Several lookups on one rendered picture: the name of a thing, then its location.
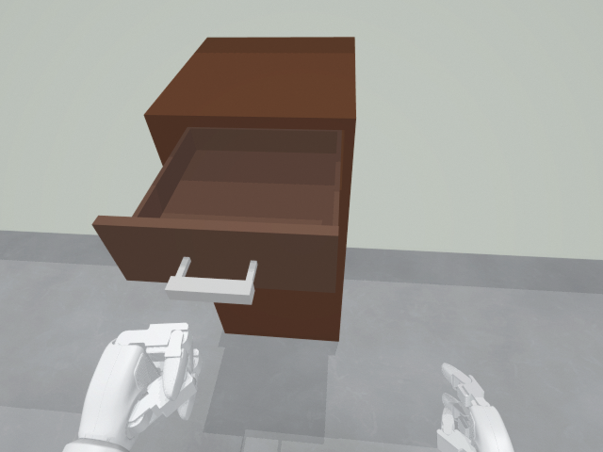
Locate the robot right hand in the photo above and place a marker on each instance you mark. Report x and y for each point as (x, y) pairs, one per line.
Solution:
(480, 424)

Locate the handle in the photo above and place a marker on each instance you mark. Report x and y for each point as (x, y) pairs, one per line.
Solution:
(180, 287)

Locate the robot left hand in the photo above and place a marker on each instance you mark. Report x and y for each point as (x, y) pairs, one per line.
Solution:
(160, 361)

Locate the cabinet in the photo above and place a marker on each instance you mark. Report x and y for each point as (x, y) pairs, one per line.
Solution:
(272, 83)

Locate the drawer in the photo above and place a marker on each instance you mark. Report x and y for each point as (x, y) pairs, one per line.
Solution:
(229, 196)

